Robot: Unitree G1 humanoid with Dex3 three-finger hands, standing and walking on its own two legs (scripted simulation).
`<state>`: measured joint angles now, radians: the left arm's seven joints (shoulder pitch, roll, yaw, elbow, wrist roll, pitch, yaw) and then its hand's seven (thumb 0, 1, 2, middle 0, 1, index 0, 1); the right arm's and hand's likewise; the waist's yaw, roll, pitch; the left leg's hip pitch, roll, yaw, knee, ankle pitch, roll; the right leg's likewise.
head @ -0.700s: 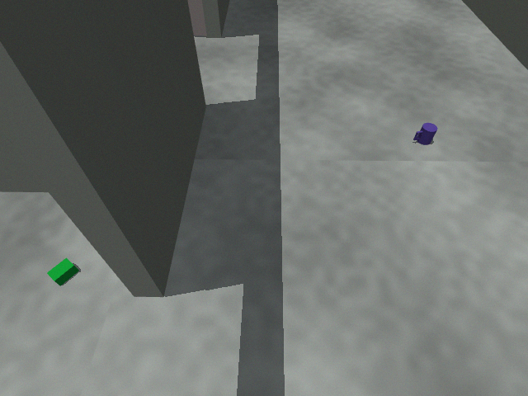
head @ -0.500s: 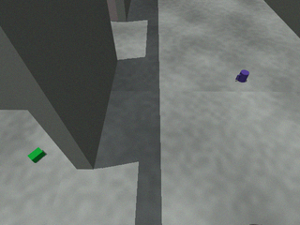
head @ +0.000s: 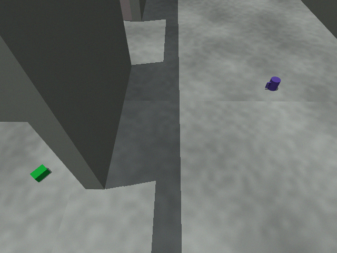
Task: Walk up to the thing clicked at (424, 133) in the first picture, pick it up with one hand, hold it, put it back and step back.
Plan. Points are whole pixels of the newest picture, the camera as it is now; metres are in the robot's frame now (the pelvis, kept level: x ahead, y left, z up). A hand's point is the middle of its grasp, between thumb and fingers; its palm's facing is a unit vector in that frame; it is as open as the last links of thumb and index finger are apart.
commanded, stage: stand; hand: left
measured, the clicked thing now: (272, 84) +1.47 -0.90 -0.73
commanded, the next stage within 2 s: walk up in 0.42 s
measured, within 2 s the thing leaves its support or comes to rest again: neither
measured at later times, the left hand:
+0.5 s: hand out of the picture +0.09 +0.25 -0.16, palm faces -0.09 -0.94 -0.32, open 7.4 cm
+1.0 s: hand (145, 207) +0.26 +0.09 -0.15, palm faces -0.31 -0.89 -0.33, open 7.4 cm
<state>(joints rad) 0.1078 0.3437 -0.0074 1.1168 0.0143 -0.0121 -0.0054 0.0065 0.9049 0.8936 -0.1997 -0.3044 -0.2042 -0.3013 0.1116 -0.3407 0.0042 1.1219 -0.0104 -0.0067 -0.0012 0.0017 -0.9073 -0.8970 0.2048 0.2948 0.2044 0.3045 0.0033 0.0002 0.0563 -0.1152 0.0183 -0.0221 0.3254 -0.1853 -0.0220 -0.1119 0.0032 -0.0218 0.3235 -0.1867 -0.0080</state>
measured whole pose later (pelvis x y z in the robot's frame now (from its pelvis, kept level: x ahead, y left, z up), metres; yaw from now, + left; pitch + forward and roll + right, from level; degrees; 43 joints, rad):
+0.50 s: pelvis +0.01 +0.00 -0.01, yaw -5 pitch -1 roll +1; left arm 0.17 0.37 0.05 1.03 0.05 0.03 -0.07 0.01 0.90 0.89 -0.20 -0.30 -0.20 -0.30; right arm 0.12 -0.35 -0.05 1.04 -0.03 -0.05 0.01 0.00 -0.90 -0.90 0.21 0.30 0.21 0.31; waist 0.03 -0.02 0.03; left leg -0.11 0.03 0.07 0.38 -0.25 -0.01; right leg -0.24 0.00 0.02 0.58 -0.34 -0.01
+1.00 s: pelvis +0.13 -0.15 -0.02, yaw -22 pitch -3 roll -1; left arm 0.30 0.38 0.07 0.92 0.01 -0.01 -0.10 0.01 0.90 0.89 -0.20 -0.30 -0.21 -0.30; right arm 0.20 -0.43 -0.06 0.91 -0.02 -0.07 0.05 0.01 -0.91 -0.90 0.20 0.29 0.20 0.30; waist 0.05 0.04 0.07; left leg -0.47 0.08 0.07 0.96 -0.39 0.02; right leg -0.22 0.03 0.00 0.54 -0.27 -0.04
